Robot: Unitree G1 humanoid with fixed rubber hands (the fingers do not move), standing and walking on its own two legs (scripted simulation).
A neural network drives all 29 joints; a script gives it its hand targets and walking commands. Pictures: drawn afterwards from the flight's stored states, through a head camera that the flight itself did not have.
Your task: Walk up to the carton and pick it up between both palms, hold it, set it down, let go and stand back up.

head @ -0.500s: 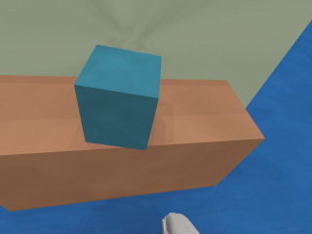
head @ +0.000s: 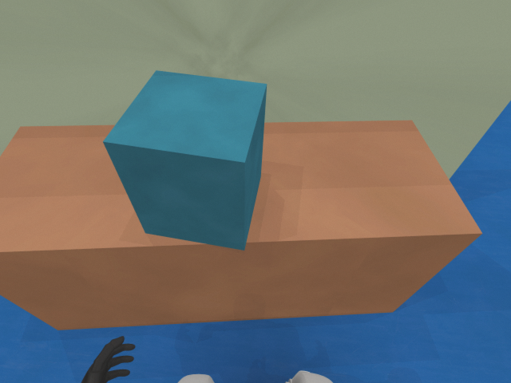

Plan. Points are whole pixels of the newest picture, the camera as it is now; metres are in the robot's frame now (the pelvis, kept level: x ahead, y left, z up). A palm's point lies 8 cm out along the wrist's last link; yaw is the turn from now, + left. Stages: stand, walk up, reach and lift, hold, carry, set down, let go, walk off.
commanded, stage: walk up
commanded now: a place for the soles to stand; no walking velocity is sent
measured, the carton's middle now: (201, 163) +0.55 +0.13 -0.02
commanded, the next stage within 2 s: none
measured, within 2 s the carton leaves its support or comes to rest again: neither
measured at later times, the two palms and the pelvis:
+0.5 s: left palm out of the picture +0.06 +0.22 -0.09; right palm out of the picture +0.12 -0.29 -0.09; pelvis +0.01 -0.04 +0.01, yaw +7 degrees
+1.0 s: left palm out of the picture +0.09 +0.24 -0.10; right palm (438, 376) +0.16 -0.28 -0.08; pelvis +0.02 -0.03 +0.01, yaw +8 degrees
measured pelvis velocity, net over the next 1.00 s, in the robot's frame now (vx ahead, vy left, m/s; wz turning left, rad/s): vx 0.02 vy -0.03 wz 0.13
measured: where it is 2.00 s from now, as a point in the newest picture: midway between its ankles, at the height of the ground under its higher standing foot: outside the picture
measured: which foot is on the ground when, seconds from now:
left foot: up 0.00-0.04, down 0.06-1.00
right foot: down 0.00-1.00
